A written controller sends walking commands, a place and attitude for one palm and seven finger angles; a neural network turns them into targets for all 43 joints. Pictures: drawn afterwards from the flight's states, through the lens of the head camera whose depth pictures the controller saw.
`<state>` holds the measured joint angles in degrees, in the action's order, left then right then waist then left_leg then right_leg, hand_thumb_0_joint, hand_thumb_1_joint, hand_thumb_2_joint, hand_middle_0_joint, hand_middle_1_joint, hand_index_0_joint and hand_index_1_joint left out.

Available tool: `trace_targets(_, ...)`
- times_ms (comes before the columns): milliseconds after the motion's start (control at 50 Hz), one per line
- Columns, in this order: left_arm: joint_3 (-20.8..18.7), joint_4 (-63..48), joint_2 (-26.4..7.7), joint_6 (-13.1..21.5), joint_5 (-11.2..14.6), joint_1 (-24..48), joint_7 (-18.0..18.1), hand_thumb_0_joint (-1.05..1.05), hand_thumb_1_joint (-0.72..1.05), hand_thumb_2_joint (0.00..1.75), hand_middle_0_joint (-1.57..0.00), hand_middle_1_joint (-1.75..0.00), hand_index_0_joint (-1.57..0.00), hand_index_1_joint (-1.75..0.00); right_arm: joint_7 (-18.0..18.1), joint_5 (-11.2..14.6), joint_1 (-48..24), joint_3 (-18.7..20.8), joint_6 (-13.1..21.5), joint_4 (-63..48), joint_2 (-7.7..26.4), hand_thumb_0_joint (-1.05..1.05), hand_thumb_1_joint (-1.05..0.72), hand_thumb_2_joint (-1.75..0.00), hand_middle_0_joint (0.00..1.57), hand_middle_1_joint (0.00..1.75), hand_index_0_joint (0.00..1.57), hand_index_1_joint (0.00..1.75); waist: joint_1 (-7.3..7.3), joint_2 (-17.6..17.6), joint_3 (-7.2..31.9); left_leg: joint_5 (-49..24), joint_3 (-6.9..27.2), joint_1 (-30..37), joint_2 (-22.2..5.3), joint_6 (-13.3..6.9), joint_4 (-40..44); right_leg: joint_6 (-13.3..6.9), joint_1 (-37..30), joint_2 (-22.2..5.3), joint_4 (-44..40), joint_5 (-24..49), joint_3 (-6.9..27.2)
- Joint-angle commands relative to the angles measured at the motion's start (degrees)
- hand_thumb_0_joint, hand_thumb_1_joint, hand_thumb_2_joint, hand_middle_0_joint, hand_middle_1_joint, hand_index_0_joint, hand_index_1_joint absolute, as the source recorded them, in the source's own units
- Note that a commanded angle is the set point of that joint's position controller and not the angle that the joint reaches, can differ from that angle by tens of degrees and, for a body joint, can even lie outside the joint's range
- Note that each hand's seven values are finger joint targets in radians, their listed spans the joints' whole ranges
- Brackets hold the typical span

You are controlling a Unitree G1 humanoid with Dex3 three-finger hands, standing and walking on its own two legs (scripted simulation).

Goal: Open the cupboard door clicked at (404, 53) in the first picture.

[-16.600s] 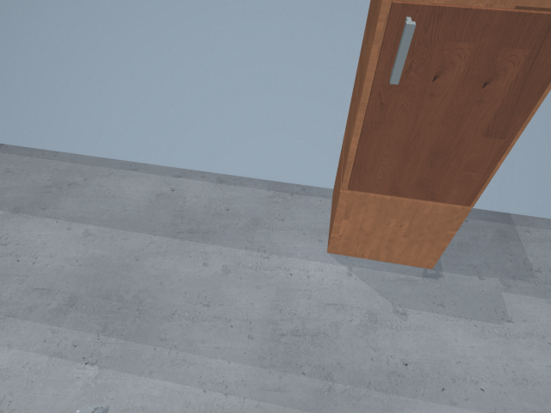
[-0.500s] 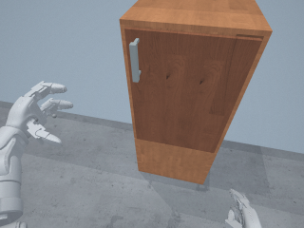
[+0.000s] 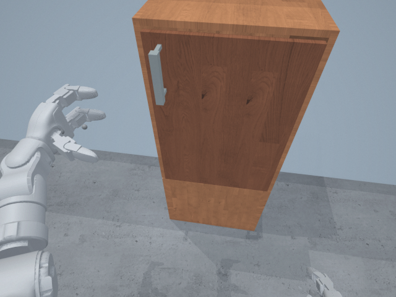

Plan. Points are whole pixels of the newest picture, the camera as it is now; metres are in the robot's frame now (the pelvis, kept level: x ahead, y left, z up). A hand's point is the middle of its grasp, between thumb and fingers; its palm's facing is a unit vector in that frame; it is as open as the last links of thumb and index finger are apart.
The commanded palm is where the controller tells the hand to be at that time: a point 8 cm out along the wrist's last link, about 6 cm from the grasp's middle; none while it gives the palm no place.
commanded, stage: move the hooked fingers beside the handle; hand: left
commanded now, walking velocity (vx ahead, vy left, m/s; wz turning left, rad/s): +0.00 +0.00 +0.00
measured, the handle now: (159, 75) +0.59 +0.13 +0.15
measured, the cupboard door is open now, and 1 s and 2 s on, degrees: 0 0 0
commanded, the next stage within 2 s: slide the fingers in behind the handle in 1.74 s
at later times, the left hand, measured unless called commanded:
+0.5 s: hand (112, 100) +0.46 +0.21 +0.17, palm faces -0.09 -1.00 +0.00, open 14.0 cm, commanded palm +0.46 +0.27 +0.16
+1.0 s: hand (125, 79) +0.54 +0.20 +0.17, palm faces -0.09 -1.00 +0.01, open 14.0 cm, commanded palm +0.53 +0.25 +0.16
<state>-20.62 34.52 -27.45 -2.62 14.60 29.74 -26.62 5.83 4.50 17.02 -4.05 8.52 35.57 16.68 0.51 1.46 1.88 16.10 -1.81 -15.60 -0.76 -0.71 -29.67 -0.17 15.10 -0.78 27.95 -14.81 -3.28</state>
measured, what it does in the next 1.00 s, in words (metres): stands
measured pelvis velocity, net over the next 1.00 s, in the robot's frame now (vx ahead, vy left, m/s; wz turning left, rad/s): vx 0.00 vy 0.01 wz -0.03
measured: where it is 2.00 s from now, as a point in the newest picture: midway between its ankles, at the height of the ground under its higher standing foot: outside the picture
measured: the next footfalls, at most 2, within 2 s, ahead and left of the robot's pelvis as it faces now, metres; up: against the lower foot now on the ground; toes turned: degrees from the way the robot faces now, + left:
none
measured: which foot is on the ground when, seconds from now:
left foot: down 0.00-1.00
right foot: down 0.00-1.00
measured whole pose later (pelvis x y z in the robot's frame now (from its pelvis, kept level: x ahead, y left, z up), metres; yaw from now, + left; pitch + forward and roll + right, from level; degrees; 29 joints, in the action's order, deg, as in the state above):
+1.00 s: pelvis +0.00 +0.01 -0.02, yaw -2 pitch +15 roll -2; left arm -23.0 77.7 -41.8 9.3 3.7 68.2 -23.1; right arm 3.7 1.2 27.1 -2.6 1.3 39.1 17.7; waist 11.8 1.3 3.2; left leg 19.0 -2.3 -34.9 -2.3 -1.2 -38.7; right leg 0.3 33.4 0.5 33.7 -15.5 -2.5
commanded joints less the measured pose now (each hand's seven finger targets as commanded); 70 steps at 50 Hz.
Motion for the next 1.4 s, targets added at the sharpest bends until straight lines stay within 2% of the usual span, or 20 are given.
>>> trace_targets(0, -3.03, -6.1, -17.41, 3.8, 0.53, 31.14, 0.75, 0.0, -0.5, 0.3, -0.3, -1.2, -0.3, -1.2, 1.19, -0.12, -2.52, 3.24, 2.22, -6.54, 8.39, 0.0, -0.9, -0.9, 0.2, 0.3, 0.2, 0.3, 1.96, 1.28, 13.24, -12.65, 2.85, 6.06, 0.78, -1.05, 2.82, -1.44, -0.28, 1.23, -2.68, 13.25, 1.06)
trace_targets(100, -0.83, -4.79, -15.67, 7.16, -0.24, 36.83, 1.29, 0.0, -0.5, 0.3, -0.3, -1.2, -0.3, -1.2, 0.88, -0.62, -0.83, 3.46, 1.99, -6.01, 8.2, 0.0, -0.9, -0.9, 0.2, 0.3, 0.2, 0.3, 2.22, 4.72, 19.78, -18.41, 3.51, 10.18, 0.69, -0.67, 1.15, -1.89, -0.92, 1.34, -1.0, 17.59, 1.0)
trace_targets(180, -3.26, 6.03, -18.54, 7.2, -0.63, 36.24, 1.24, 0.0, -0.5, 0.3, -0.3, -1.2, -0.3, -1.2, 0.62, -0.67, 0.93, 3.48, 0.65, -4.74, 8.9, 0.0, -0.9, -0.9, 0.2, 0.3, 0.2, 0.3, 2.42, -0.94, 15.3, -16.07, 2.93, 4.54, 0.62, -1.12, 0.85, -1.52, -0.14, 1.23, -0.64, 17.43, 1.14)
trace_targets(280, -3.24, 10.1, -21.06, 9.99, -2.68, 44.21, 2.04, 0.0, -0.5, 0.3, -0.3, -1.2, -0.3, -1.2, 0.35, -1.02, 3.45, 3.89, -0.66, -4.0, 9.38, 0.0, -0.9, -0.9, 0.2, 0.3, 0.2, 0.3, 3.67, 1.59, 17.82, -16.01, 2.71, 3.19, 0.6, -1.17, -0.49, -1.4, 0.71, 0.97, 0.69, 17.83, 1.77)
trace_targets(340, -1.2, 10.16, -19.0, 12.39, -2.86, 48.05, 1.58, 0.0, -0.5, 0.3, -0.3, -1.2, -0.3, -1.2, 0.17, -1.2, 4.63, 4.05, -0.84, -3.71, 9.2, 0.0, -0.9, -0.9, 0.2, 0.3, 0.2, 0.3, 4.6, 4.56, 20.75, -16.71, 2.87, 5.29, 0.46, -0.98, -1.29, -1.32, 2.01, 1.2, 1.15, 18.19, 1.9)
trace_targets(380, -0.74, 13.84, -18.83, 13.15, -2.41, 49.79, 1.32, 0.0, -0.5, 0.3, -0.3, -1.2, -0.3, -1.2, 0.33, -1.21, 5.82, 4.11, -1.18, -2.78, 9.67, 0.0, -0.9, -0.9, 0.2, 0.3, 0.2, 0.3, 5.55, 0.73, 19.22, -15.61, 2.8, 2.96, 0.42, -1.36, -1.45, -1.14, 2.27, 1.43, 1.2, 17.51, 1.82)
trace_targets(440, -0.88, 18.24, -19.92, 13.29, -3.73, 53.15, 1.48, 0.0, -0.5, 0.3, -0.3, -1.2, -0.3, -1.2, 0.3, -1.34, 7.48, 4.33, -1.46, -1.5, 10.05, 0.0, -0.9, -0.9, 0.2, 0.3, 0.2, 0.3, 6.42, 3.49, 18.97, -13.99, 3.0, 1.99, 0.37, -1.23, -1.79, -1.09, 4.76, 1.29, 1.48, 15.98, 1.98)
trace_targets(480, -3.04, 20.59, -22.7, 13.68, -4.24, 53.36, 2.06, 0.0, -0.5, 0.3, -0.3, -1.2, -0.3, -1.2, 0.13, -1.65, 9.11, 4.67, -1.83, -1.02, 10.53, 0.0, -0.9, -0.9, 0.2, 0.3, 0.2, 0.3, 6.32, 0.66, 20.23, -14.93, 3.15, 0.81, 0.33, -1.45, -2.51, -1.03, 4.07, 1.52, 1.96, 16.52, 1.96)
trace_targets(620, -5.03, 25.53, -27.29, 15.23, -6.42, 57.75, 2.68, 0.0, -0.5, 0.3, -0.3, -1.2, -0.3, -1.2, -0.4, -2.21, 12.63, 4.85, -3.35, -0.13, 11.18, 0.0, -0.9, -0.9, 0.2, 0.3, 0.2, 0.3, 7.57, 2.3, 23.05, -14.87, 2.9, -1.76, 0.25, -1.54, -3.9, -0.62, 4.63, 1.72, 2.97, 17.83, 2.59)
trace_targets(660, -3.18, 26.27, -26.11, 15.41, -7.15, 60.13, 2.64, 0.0, -0.5, 0.3, -0.3, -1.2, -0.3, -1.2, -0.49, -2.27, 13.19, 4.8, -3.76, -0.1, 11.03, 0.0, -0.9, -0.9, 0.2, 0.3, 0.2, 0.3, 8.66, 4.11, 21.88, -14.46, 2.88, -2.28, 0.22, -1.46, -4.1, -0.57, 6.26, 1.8, 2.94, 17.31, 2.54)
trace_targets(720, -4.7, 26.16, -27.99, 16.04, -7.41, 61.16, 2.58, 0.0, -0.5, 0.3, -0.3, -1.2, -0.3, -1.2, -0.75, -2.55, 14.55, 5.08, -4.34, -0.16, 11.2, 0.0, -0.9, -0.9, 0.2, 0.3, 0.2, 0.3, 8.55, 5.14, 25.44, -16.73, 2.88, -0.93, 0.05, -1.41, -5.0, -0.59, 5.77, 2.09, 3.4, 18.95, 2.62)
trace_targets(780, -3.63, 29.38, -27.16, 15.46, -7.57, 62.62, 2.7, 0.0, -0.5, 0.3, -0.3, -1.2, -0.3, -1.2, -0.68, -2.72, 15.89, 5.05, -5.04, 0.3, 11.42, 0.0, -0.9, -0.9, 0.2, 0.3, 0.2, 0.3, 10.08, 2.28, 21.85, -15.03, 3.0, -3.44, -0.14, -1.66, -5.21, -0.42, 7.66, 2.33, 3.09, 17.41, 2.25)
trace_targets(820, -5.31, 30.44, -30.8, 15.02, -8.64, 64.13, 2.93, 0.0, -0.5, 0.3, -0.3, -1.2, -0.3, -1.2, -0.66, -2.81, 16.81, 5.06, -5.53, 0.52, 11.97, 0.0, -0.9, -0.9, 0.2, 0.3, 0.2, 0.3, 10.33, 4.4, 22.74, -14.13, 3.15, -3.9, -0.27, -1.54, -5.42, -0.38, 8.63, 2.26, 3.13, 16.48, 2.59)
trace_targets(860, -3.79, 29.69, -29.66, 15.31, -9.55, 66.55, 3.12, 0.0, -0.5, 0.3, -0.3, -1.2, -0.3, -1.2, -0.82, -3.1, 17.62, 5.07, -5.69, 0.75, 11.74, 0.0, -0.9, -0.9, 0.2, 0.3, 0.2, 0.3, 10.81, 7.46, 23.83, -15.67, 3.61, -2.35, -0.42, -1.21, -6.0, -0.54, 10.55, 2.37, 3.51, 16.25, 2.32)
trace_targets(920, -3.48, 29.9, -28.64, 15.86, -9.62, 68.21, 3.47, 0.0, -0.5, 0.3, -0.3, -1.2, -0.3, -1.2, -1.03, -3.51, 19.05, 5.29, -6.15, 1.14, 11.74, 0.0, -0.9, -0.9, 0.2, 0.3, 0.2, 0.3, 11.66, 7.02, 26.51, -19.25, 4.3, 0.34, -0.91, -0.96, -6.93, -0.48, 11.85, 2.81, 4.01, 17.44, 1.92)
trace_targets(940, -2.37, 30.49, -26.59, 15.75, -9.53, 67.36, 3.33, 0.0, -0.5, 0.3, -0.3, -1.2, -0.3, -1.2, -1.22, -3.59, 19.2, 5.34, -6.2, 1.15, 11.54, 0.0, -0.9, -0.9, 0.2, 0.3, 0.2, 0.3, 11.52, 8.13, 25.94, -19.52, 4.28, 0.9, -0.94, -0.77, -7.16, -0.59, 13.12, 2.84, 3.98, 16.92, 1.69)
trace_targets(1040, -4.13, 33.92, -28.52, 14.14, -10.02, 65.18, 3.79, 0.0, -0.5, 0.3, -0.3, -1.2, -0.3, -1.2, -1.52, -3.95, 20.35, 5.21, -7.07, 1.13, 12.01, 0.0, -0.9, -0.9, 0.2, 0.3, 0.2, 0.3, 11.41, 5.36, 23.86, -18.96, 4.08, -2.21, -1.16, -1.0, -7.53, -0.5, 13.67, 2.98, 4.4, 16.69, 1.37)
trace_targets(1100, -4.83, 29.19, -29.37, 15.36, -10.65, 66.63, 4.79, 0.0, -0.5, 0.3, -0.3, -1.2, -0.3, -1.2, -1.89, -4.28, 20.52, 5.34, -7.41, 0.3, 11.73, 0.0, -0.9, -0.9, 0.2, 0.3, 0.2, 0.3, 10.71, 9.08, 27.58, -22.48, 4.54, 0.85, -1.3, -0.52, -8.11, -0.68, 13.87, 3.12, 5.27, 17.7, 1.31)
trace_targets(1160, -5.92, 26.54, -29.83, 16.62, -10.2, 65.97, 4.92, 0.0, -0.5, 0.3, -0.3, -1.2, -0.3, -1.2, -2.3, -4.27, 20.49, 5.65, -7.79, -0.01, 11.53, 0.0, -0.9, -0.9, 0.2, 0.3, 0.2, 0.3, 10.18, 8.29, 29.86, -25.04, 4.64, 2.24, -1.57, -0.33, -8.75, -0.71, 12.54, 3.38, 5.82, 19.42, 1.17)
trace_targets(1380, -4.4, 23.33, -25.12, 15.19, -8.17, 60.81, 4.11, 0.0, -0.5, 0.3, -0.3, -1.2, -0.3, -1.2, -2.79, -3.83, 19.1, 5.92, -9.1, -0.76, 10.77, 0.0, -0.9, -0.9, 0.2, 0.3, 0.2, 0.3, 9.46, 8.93, 28.46, -32.8, 4.16, 4.09, -1.86, -0.51, -9.76, -0.75, 11.88, 3.58, 6.05, 24.06, 0.77)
